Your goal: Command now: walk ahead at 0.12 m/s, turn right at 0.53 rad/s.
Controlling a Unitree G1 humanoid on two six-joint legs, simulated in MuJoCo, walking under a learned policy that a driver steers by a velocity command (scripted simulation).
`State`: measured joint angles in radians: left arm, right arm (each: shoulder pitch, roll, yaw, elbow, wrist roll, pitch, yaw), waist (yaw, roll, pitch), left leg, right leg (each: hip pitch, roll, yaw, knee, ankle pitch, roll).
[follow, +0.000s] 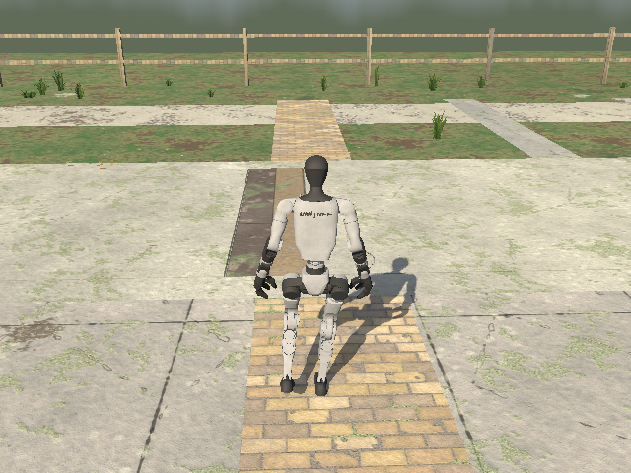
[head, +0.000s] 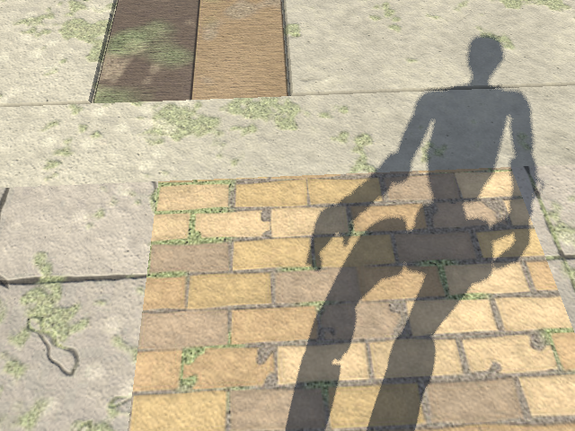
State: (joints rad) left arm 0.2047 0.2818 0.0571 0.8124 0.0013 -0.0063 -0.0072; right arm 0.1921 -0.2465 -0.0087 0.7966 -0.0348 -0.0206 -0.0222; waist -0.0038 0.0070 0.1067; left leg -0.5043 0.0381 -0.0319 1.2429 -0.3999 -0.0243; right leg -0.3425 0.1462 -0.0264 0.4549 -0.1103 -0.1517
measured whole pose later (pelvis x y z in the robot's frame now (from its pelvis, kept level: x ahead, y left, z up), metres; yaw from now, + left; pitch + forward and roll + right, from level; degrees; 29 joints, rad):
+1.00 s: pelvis +0.07 +0.05 +0.00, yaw -36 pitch +0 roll +0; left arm 0.15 0.28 0.05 0.69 0.01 0.05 -0.03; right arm 0.24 -0.32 -0.06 0.73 -0.02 0.06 -0.02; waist -0.02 0.05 0.08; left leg -0.37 0.06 0.09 0.87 -0.51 -0.02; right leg -0.26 0.06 0.00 0.57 -0.30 -0.07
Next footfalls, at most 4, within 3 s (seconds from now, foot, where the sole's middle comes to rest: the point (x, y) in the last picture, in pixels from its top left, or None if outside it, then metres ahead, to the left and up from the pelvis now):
0.42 left None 0.16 0.15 -0.77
0.94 right None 0.05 -0.03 -0.77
1.42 left None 0.18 0.11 -0.77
1.76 right None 0.04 -0.05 -0.77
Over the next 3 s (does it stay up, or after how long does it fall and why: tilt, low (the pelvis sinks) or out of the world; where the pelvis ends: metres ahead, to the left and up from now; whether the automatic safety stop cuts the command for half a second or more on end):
stays up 0.08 0.04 0.01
